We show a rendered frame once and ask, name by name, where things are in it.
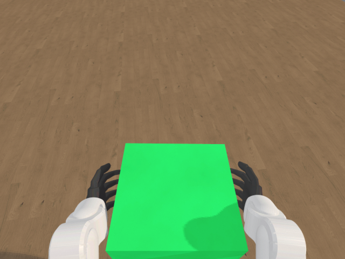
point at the robot left forearm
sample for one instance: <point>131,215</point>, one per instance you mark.
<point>84,230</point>

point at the carton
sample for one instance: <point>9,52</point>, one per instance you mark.
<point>176,201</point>

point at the robot left hand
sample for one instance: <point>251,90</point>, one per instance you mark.
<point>98,186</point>

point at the robot right hand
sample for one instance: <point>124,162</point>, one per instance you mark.
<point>249,185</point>

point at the robot right forearm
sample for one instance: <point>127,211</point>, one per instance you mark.
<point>275,236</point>

